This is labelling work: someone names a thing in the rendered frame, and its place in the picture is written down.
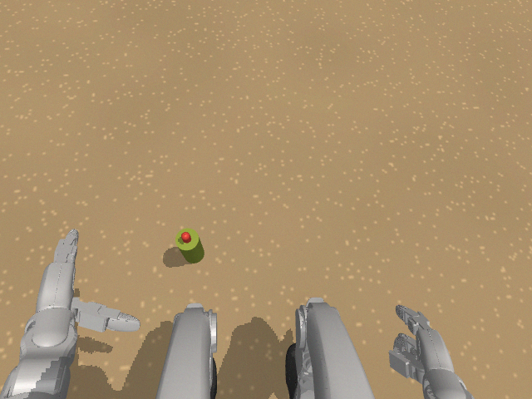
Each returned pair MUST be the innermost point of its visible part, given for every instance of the right robot arm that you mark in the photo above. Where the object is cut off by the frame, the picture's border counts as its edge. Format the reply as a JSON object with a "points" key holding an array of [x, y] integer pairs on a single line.
{"points": [[444, 384]]}

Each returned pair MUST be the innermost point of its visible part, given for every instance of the left robot arm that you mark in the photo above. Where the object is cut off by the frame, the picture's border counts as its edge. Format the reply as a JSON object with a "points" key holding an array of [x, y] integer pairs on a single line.
{"points": [[47, 350]]}

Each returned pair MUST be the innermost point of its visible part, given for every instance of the right robot hand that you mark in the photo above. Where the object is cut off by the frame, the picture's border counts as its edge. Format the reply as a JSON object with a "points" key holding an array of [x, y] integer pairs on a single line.
{"points": [[426, 353]]}

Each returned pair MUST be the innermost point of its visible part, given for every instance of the left robot hand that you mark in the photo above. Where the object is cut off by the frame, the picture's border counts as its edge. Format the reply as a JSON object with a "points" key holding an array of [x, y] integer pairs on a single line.
{"points": [[56, 291]]}

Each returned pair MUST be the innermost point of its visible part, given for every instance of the bottle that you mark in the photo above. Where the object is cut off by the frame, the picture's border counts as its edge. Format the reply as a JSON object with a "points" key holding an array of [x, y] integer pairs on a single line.
{"points": [[188, 242]]}

